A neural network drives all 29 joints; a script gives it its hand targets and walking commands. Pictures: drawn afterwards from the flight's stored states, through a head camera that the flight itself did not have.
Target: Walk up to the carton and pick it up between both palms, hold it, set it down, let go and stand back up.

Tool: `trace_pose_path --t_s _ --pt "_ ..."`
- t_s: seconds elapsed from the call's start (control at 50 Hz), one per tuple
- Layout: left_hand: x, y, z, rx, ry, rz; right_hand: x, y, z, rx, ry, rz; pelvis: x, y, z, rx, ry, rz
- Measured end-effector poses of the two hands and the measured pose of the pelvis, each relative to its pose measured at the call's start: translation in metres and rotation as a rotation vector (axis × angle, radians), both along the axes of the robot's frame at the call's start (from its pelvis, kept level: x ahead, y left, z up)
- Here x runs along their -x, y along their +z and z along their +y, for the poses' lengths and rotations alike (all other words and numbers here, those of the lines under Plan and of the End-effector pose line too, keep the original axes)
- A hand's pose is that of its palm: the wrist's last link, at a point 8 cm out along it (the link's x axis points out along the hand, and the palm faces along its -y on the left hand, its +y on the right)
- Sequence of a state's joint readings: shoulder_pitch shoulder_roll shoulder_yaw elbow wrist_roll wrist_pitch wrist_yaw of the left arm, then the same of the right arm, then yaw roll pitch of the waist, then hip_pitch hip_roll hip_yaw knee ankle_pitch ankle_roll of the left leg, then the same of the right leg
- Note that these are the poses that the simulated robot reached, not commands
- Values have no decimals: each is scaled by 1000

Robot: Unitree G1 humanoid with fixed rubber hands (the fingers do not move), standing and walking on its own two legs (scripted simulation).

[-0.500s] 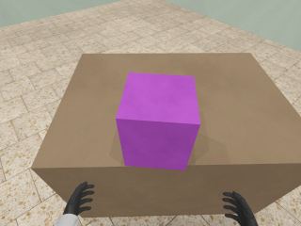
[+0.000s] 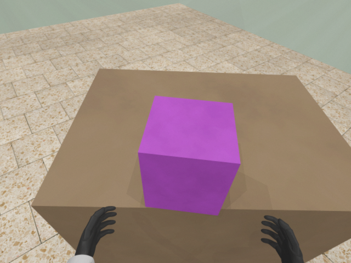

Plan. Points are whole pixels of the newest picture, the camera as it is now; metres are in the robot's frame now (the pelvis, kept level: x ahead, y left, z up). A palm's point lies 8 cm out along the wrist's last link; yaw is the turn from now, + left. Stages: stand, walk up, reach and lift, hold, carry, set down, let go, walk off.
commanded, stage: reach and lift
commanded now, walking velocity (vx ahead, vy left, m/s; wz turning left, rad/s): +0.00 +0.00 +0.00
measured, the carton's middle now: (187, 157) +0.39 +0.01 +0.01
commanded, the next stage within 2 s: none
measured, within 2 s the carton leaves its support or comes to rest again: neither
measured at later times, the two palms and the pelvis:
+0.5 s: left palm (102, 206) +0.23 +0.19 +0.01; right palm (294, 233) +0.21 -0.23 +0.01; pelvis -0.01 +0.01 +0.00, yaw -1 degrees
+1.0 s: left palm (108, 163) +0.30 +0.19 +0.08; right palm (291, 186) +0.29 -0.22 +0.07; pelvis -0.03 +0.00 +0.00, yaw +0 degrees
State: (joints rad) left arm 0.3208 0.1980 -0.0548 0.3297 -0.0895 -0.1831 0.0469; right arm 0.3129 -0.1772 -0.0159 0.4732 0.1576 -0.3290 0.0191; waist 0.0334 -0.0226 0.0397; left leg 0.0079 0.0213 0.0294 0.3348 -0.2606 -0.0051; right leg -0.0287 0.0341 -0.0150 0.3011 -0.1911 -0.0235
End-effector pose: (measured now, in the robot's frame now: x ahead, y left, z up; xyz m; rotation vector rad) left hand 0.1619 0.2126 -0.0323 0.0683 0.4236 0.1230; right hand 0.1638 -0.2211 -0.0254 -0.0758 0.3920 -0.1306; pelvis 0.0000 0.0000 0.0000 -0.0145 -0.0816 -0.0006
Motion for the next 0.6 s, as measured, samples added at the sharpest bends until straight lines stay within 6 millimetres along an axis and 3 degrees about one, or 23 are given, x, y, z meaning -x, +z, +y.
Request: trace_pose_path --t_s 0.22,0.36,0.46,0.6 --pt "-18 21 8 -3 -13 -131 -14 4 12 -33 4 -95 2 -1 9 2 0 2" --pt "-35 24 -1 35 -27 -148 -21 12 6 -29 -17 -110 5 -1 11 1 -3 -2" --pt "-59 36 -13 58 -38 -160 -36 27 -3 -25 -32 -125 8 -1 11 0 -8 -2" --pt "-94 72 -25 54 -59 -179 -64 58 -10 -39 -32 -161 13 1 8 -1 -13 -4"
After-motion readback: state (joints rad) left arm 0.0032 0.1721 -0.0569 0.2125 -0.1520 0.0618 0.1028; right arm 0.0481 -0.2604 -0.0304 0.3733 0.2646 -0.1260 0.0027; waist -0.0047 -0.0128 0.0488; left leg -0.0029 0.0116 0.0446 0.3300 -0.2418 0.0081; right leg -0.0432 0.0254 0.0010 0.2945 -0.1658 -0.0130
